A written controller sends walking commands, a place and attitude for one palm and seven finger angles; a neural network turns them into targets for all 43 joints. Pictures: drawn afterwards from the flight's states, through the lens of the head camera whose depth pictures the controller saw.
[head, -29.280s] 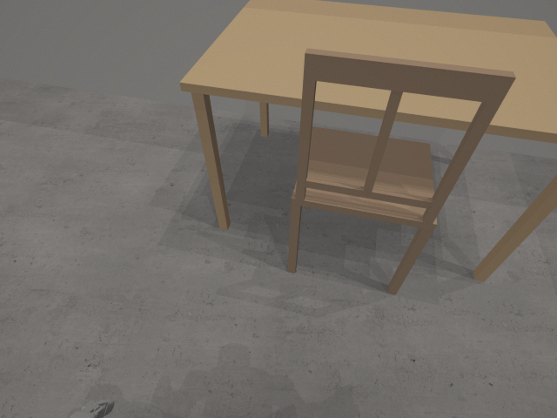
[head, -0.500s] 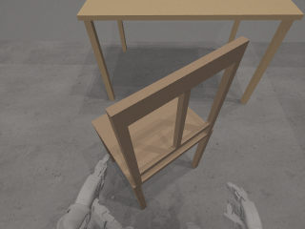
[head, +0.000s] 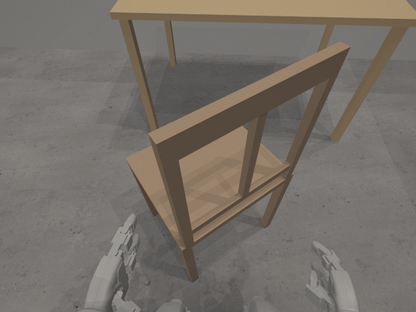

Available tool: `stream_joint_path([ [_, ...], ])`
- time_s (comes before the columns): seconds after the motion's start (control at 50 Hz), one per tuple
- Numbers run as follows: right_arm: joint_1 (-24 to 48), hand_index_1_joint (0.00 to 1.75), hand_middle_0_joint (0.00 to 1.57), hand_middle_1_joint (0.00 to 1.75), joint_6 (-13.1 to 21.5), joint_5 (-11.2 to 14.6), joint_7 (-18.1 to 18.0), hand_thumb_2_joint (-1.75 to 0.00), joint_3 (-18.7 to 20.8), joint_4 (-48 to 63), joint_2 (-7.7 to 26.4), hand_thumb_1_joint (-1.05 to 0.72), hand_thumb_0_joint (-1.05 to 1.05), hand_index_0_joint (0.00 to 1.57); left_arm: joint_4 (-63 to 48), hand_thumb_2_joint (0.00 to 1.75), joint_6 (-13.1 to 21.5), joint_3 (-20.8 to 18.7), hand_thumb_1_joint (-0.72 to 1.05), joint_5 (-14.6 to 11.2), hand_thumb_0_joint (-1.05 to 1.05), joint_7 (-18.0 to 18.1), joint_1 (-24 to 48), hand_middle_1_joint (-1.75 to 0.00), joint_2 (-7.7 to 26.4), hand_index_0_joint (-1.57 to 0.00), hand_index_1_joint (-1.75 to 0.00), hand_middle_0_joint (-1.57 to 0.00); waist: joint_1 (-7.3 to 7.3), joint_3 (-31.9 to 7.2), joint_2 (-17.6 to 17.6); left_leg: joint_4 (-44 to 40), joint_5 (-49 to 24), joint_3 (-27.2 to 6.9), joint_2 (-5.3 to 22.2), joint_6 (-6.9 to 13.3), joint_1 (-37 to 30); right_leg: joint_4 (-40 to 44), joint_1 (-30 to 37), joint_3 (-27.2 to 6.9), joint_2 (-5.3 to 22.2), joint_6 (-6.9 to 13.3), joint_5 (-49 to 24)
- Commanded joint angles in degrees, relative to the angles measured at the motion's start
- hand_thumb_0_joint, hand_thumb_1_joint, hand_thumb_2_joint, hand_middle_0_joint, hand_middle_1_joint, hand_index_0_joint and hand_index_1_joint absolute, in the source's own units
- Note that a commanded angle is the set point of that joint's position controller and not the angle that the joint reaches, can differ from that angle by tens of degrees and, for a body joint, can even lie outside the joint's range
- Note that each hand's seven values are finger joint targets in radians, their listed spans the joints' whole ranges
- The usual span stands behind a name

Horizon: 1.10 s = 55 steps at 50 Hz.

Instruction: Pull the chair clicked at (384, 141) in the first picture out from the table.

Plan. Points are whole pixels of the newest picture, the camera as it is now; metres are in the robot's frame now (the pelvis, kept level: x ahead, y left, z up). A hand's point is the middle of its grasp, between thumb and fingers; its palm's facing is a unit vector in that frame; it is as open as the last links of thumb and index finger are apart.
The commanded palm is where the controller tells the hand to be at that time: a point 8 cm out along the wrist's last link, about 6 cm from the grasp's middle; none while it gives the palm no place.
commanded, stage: draw the hand back to the body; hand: left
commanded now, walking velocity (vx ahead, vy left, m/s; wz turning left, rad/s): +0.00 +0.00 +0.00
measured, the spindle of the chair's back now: (249, 160) +0.45 -0.08 -0.01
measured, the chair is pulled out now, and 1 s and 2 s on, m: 0.60 0.60 0.60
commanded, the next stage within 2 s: step back with the hand held close in 1.46 s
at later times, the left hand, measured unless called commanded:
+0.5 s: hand (79, 255) +0.19 +0.19 +0.11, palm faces +0.17 -0.95 -0.26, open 16.8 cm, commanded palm +0.16 +0.24 +0.13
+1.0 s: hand out of the picture +0.22 +0.26 +0.20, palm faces +0.39 -0.81 -0.43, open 10.6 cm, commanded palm +0.17 +0.31 +0.22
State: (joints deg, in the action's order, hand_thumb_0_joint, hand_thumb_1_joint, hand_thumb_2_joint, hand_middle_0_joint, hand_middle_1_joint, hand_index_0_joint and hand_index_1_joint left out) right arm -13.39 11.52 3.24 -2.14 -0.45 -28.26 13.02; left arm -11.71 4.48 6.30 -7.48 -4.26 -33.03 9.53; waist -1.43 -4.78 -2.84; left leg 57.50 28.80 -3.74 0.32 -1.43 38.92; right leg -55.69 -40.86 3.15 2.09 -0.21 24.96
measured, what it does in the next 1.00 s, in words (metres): rises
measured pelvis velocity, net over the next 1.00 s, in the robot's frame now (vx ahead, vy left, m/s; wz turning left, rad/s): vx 0.03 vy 0.02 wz -0.03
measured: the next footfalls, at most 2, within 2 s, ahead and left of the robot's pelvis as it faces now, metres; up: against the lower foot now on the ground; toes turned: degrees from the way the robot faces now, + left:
none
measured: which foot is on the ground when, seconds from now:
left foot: down 0.00-1.00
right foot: down 0.00-1.00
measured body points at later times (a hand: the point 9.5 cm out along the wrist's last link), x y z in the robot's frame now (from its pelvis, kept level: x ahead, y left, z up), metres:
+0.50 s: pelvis +0.01 +0.00 +0.02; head +0.03 -0.02 +0.47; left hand +0.18 +0.24 +0.13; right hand +0.20 -0.22 -0.07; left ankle +0.00 +0.13 -0.68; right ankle +0.03 -0.12 -0.68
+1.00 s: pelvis +0.03 +0.02 +0.05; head +0.02 -0.01 +0.50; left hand +0.19 +0.30 +0.22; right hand +0.21 -0.20 -0.03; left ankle +0.00 +0.14 -0.68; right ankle +0.03 -0.12 -0.68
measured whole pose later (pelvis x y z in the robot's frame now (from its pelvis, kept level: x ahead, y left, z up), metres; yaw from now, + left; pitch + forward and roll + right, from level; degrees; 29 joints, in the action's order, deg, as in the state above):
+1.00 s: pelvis +0.03 +0.02 +0.05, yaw -2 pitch -2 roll -1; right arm -10.6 7.5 1.3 -3.8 -0.9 -35.8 11.4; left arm -25.3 6.7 -15.7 -2.6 8.7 -31.6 18.7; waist 3.6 1.3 -4.4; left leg 32.6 20.6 -1.0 0.1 0.2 9.5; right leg -31.2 -12.2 1.0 2.1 -1.8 16.5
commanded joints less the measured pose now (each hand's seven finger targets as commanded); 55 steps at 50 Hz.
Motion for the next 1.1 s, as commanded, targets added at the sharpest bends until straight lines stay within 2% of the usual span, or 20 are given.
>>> stream_joint_path([
  [0.0, 4.5, 0.3, 0.2, 0.3, 5.8, -0.1, 0.2, -0.9, 2.9, 6.3, 4.8, -0.9, 0.0, 0.2, -16.9, 0.2, 15.1, -9.7, -0.55, -3.8, 0.0, 0.9, 1.5, 0.0, 5.6, 0.0, 0.0, 0.0, 1.46, -11.2, 0.3, -5.5, -13.7, 1.7, -2.3, 1.7, -1.1, 5.9, 7.1, 1.4, -2.0, 1.8, -8.3],
  [0.06, 5.9, 0.3, 0.2, 0.3, 6.7, -0.6, 1.9, -0.9, 3.3, 4.9, 4.4, -0.9, 0.0, 0.2, -14.2, 0.2, 23.3, -6.1, -0.55, -3.4, 0.0, -0.6, 1.3, 0.0, 1.6, 0.0, 0.0, 0.0, 0.84, -9.4, -0.4, -2.5, -12.3, 1.5, -1.9, 1.4, 2.2, 2.8, 1.6, 1.6, -1.9, 1.7, -6.6],
  [0.08, 6.3, 0.3, 0.2, 0.3, 6.5, -0.4, 2.3, -0.9, 3.7, 5.1, 4.7, -0.9, 0.0, 0.2, -12.1, 0.2, 23.8, -6.0, -0.55, -2.7, 0.0, -1.6, -1.2, 0.0, 2.0, 0.0, 0.0, 0.0, 0.75, -9.8, 0.1, -2.6, -11.2, 1.7, -1.7, 1.6, 2.5, 3.0, 1.9, 1.3, -1.8, 1.8, -5.5],
  [0.1, 6.7, 0.3, 0.2, 0.3, 6.1, -0.1, 2.5, -0.9, 3.8, 5.7, 5.0, -0.9, 0.0, 0.2, -10.7, 0.2, 22.6, -5.5, -0.55, -2.3, 0.0, -2.9, -3.1, 0.0, 1.8, 0.0, 0.0, 0.0, 0.82, -10.1, 0.6, -3.2, -10.6, 1.9, -1.7, 1.9, 2.8, 3.9, 3.5, 0.8, -1.6, 1.8, -5.1],
  [0.16, 7.2, 0.3, 0.2, 0.3, 4.0, 1.2, 1.3, -0.9, 4.1, 8.6, 6.1, -0.9, 0.0, 0.2, -14.1, 0.2, 16.1, -8.6, -0.55, -3.1, 0.0, -6.3, -4.2, 0.0, 6.3, 0.0, 0.0, 0.0, 0.98, -11.0, 3.7, -5.9, -7.0, 2.3, -1.6, 2.5, 2.3, 7.8, 8.5, -0.9, -0.9, 1.3, -0.7],
  [0.2, 8.0, 0.3, 0.2, 0.3, 3.5, 1.5, 0.1, -0.9, 3.8, 9.4, 6.0, -0.9, 0.0, 0.2, -19.4, 0.2, 13.2, -11.5, -0.55, -4.5, 0.0, -6.7, -2.8, 0.0, 8.9, 0.0, 0.0, 0.0, 1.35, -12.2, 3.6, -6.8, -7.9, 2.1, -1.6, 3.0, 0.4, 8.9, 10.8, -1.0, -1.0, 1.1, -1.2],
  [0.3, 7.0, 0.3, 0.2, 0.3, 5.0, 1.4, -1.7, -0.9, 3.0, 7.2, 4.8, -0.9, 0.0, 0.2, -26.6, 0.24, 14.2, -17.2, -0.48, -8.6, 0.0, -3.8, -0.6, -0.02, 10.4, -0.01, -0.02, -0.01, 2.13, -10.6, 3.5, -8.7, -13.0, 1.1, -1.5, 2.7, -3.6, 10.4, 13.5, 0.5, -2.1, 1.3, -7.1],
  [0.36, 6.6, 0.3, 0.2, 0.3, 5.6, 1.7, -1.6, -0.9, 2.8, 5.4, 4.9, -0.9, 0.0, 0.2, -22.0, 0.29, 14.3, -16.5, -0.37, -9.3, 0.0, -4.6, -1.3, -0.04, 8.1, -0.02, -0.04, -0.02, 1.17, -6.9, 3.7, -10.3, -13.0, 1.0, -1.2, 2.4, -4.9, 11.9, 13.0, 1.4, -2.2, 0.8, -8.0],
  [0.38, 5.5, 0.3, 0.2, 0.3, 1.8, 0.6, -3.3, -0.9, 3.5, 5.6, 3.8, -0.9, 0.0, 0.2, -19.2, 0.31, 8.4, -18.5, -0.33, 0.1, 0.0, 3.4, -7.1, -0.05, 15.5, -0.03, -0.05, -0.03, 4.61, -8.0, 2.4, -12.7, -13.5, 2.4, -0.1, 2.1, -8.3, 14.0, 17.1, -3.5, -0.1, 1.8, -9.4],
  [0.4, 5.8, 0.3, 0.2, 0.3, 0.3, 0.0, -3.5, -0.9, 3.0, 6.4, 3.0, -0.9, 0.0, 0.2, -20.4, 0.32, 6.0, -15.8, -0.3, 1.4, 0.0, 6.5, -7.7, -0.05, 10.4, -0.04, -0.05, -0.04, 3.48, -4.1, 1.6, -13.8, -12.6, 2.2, -0.9, 2.0, -8.7, 16.1, 16.7, -2.5, 0.2, 1.6, -9.2],
  [0.42, 5.0, 0.3, 0.2, 0.3, -0.6, 0.0, -3.6, -0.9, 3.1, 7.0, 3.2, -0.9, 0.0, 0.2, -22.4, 0.34, 5.2, -14.6, -0.26, 1.9, 0.0, 7.8, -5.8, -0.06, 9.4, -0.04, -0.06, -0.04, 2.43, -3.6, 3.3, -14.2, -11.9, 2.1, -0.5, 1.9, -9.4, 16.6, 16.4, -2.0, 0.5, 1.3, -9.1],
  [0.46, 6.2, 0.3, 0.2, 0.3, -2.5, -0.3, -3.7, -0.9, 2.9, 6.4, 3.2, -0.9, 0.0, 0.2, -20.7, 0.37, 3.9, -14.9, -0.19, 3.1, 0.0, 9.8, -6.9, -0.08, 9.3, -0.05, -0.08, -0.05, 2.97, -2.1, 2.5, -15.5, -13.1, 2.6, -0.4, 2.3, -11.2, 18.3, 18.3, -1.7, 0.4, 1.4, -10.2],
  [0.5, 6.7, 0.3, 0.2, 0.3, -3.2, -0.6, -4.1, -0.9, 2.8, 6.5, 3.6, -0.9, 0.0, 0.2, -22.6, 0.41, 3.5, -16.3, -0.12, 3.8, 0.0, 11.4, -5.2, -0.09, 11.8, -0.06, -0.09, -0.06, 3.11, -2.7, 3.1, -16.8, -14.6, 2.6, -0.5, 2.6, -13.7, 20.0, 21.0, -2.1, 0.6, 1.4, -12.1],
  [0.6, 7.4, 0.3, 0.2, 0.3, -1.9, -1.4, -4.5, -0.9, 1.8, 5.6, 4.1, -0.9, 0.0, 0.2, -29.2, 0.5, 3.8, -20.2, 0.07, 5.1, 0.0, 14.2, -0.2, -0.13, 17.0, -0.08, -0.13, -0.08, 3.83, -3.3, -0.7, -21.8, -19.3, 1.5, -0.3, 2.7, -20.0, 21.6, 25.5, -1.2, 0.4, 1.8, -16.6],
  [0.68, 7.7, 0.3, 0.2, 0.3, -1.0, -1.6, -4.1, -0.9, 1.6, 3.8, 3.9, -0.9, 0.0, 0.2, -27.2, 0.57, 4.2, -21.0, 0.21, 5.2, 0.0, 14.7, 0.2, -0.16, 15.5, -0.1, -0.16, -0.1, 3.96, -0.2, -0.5, -25.2, -22.4, 1.0, 0.1, 2.4, -22.9, 23.1, 27.1, -0.4, 0.0, 1.6, -17.8],
  [0.78, 8.9, 0.3, 0.2, 0.3, -1.5, -1.9, -3.2, -0.9, 1.9, 2.5, 4.2, -0.9, 0.0, 0.2, -22.9, 0.65, 4.9, -23.7, 0.39, 5.0, 0.0, 14.0, 0.7, -0.19, 15.1, -0.13, -0.19, -0.13, 4.31, 3.2, 2.9, -28.2, -21.9, 1.3, 0.4, 2.3, -23.7, 25.8, 29.0, -0.3, -0.6, 1.5, -17.6],
  [0.86, 9.2, 0.3, 0.2, 0.3, -1.3, -2.1, -2.5, -0.9, 2.0, 2.1, 4.4, -0.9, 0.0, 0.2, -26.0, 0.73, 6.3, -27.3, 0.54, 5.0, 0.0, 13.9, 3.0, -0.22, 17.8, -0.15, -0.22, -0.15, 5.0, 1.5, -2.0, -30.3, -23.5, 1.6, 0.5, 2.1, -25.9, 27.0, 31.6, -0.9, -0.6, 1.8, -18.6],
  [0.98, 9.0, 0.3, 0.2, 0.3, -0.2, -2.3, -2.2, -0.9, 2.0, 0.9, 4.5, -0.9, 0.0, 0.2, -28.4, 0.83, 7.2, -32.2, 0.75, 4.7, 0.0, 14.4, 6.4, -0.27, 20.9, -0.18, -0.27, -0.18, 5.26, 0.4, -3.5, -32.0, -28.6, 1.8, 1.0, 1.8, -28.8, 28.5, 34.2, -1.3, -0.8, 1.8, -21.9],
  [1.06, 9.3, 0.3, 0.2, 0.3, -0.5, -2.4, -2.1, -0.9, 2.3, -0.3, 4.8, -0.9, 0.0, 0.2, -25.3, 0.9, 7.4, -35.0, 0.9, 4.1, 0.0, 14.4, 8.8, -0.3, 21.5, -0.2, -0.3, -0.2, 5.23, 2.2, -0.7, -33.2, -27.9, 1.9, 1.1, 1.9, -29.2, 29.6, 34.7, -1.1, -0.9, 1.8, -21.7],
  [1.08, 9.4, 0.3, 0.2, 0.3, -0.7, -2.4, -2.0, -0.9, 2.5, -0.6, 4.7, -0.9, 0.0, 0.2, -22.4, 0.9, 7.3, -34.0, 0.9, 4.1, 0.0, 14.1, 7.2, -0.3, 19.7, -0.2, -0.3, -0.2, 5.12, 3.4, 0.9, -33.4, -27.3, 2.2, 1.2, 2.0, -29.0, 29.9, 34.1, -1.0, -1.0, 1.7, -21.3],
])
